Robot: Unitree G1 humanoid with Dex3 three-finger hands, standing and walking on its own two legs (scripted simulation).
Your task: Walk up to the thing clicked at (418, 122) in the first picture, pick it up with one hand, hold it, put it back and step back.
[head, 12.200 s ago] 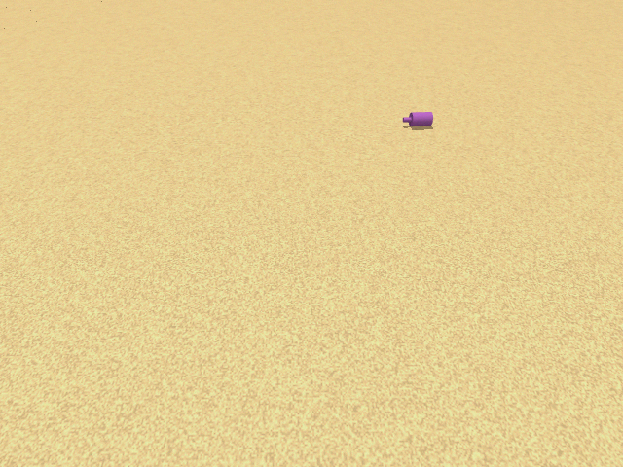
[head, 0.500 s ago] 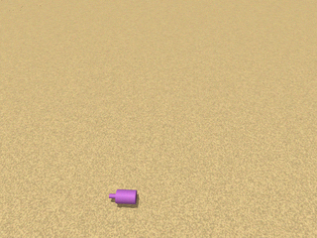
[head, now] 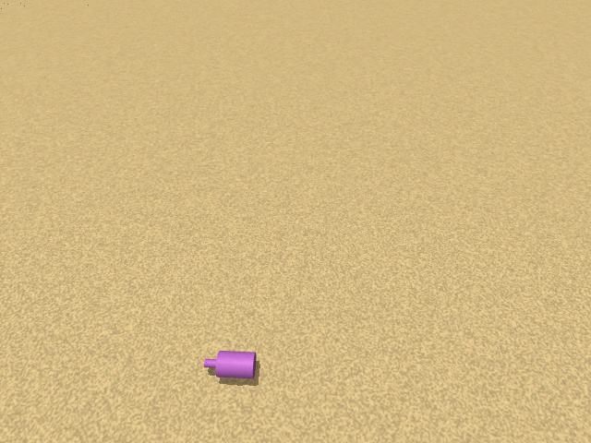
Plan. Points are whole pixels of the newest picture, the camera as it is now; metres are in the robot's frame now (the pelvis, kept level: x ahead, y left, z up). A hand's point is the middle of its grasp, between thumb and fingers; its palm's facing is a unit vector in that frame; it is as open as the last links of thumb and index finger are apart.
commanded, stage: stand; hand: left
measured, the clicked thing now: (229, 364) +0.52 +0.23 -0.74
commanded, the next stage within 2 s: walk up in 0.20 s
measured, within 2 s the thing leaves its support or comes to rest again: neither
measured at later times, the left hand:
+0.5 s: hand out of the picture +0.11 +0.23 -0.16, palm faces -0.08 -0.91 -0.40, open 7.4 cm
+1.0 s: hand (155, 422) +0.21 +0.24 -0.18, palm faces -0.01 -0.92 -0.39, open 7.4 cm
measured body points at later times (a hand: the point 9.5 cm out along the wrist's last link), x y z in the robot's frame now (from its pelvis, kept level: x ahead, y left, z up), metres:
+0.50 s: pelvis +0.05 -0.06 -0.02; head +0.06 -0.07 +0.43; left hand +0.12 +0.27 -0.13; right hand +0.05 -0.40 -0.14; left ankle -0.01 +0.12 -0.75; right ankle +0.11 -0.20 -0.75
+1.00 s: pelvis +0.09 -0.03 -0.04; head +0.14 -0.02 +0.41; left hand +0.21 +0.29 -0.15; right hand +0.18 -0.36 -0.14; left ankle +0.11 +0.09 -0.75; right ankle +0.11 -0.20 -0.75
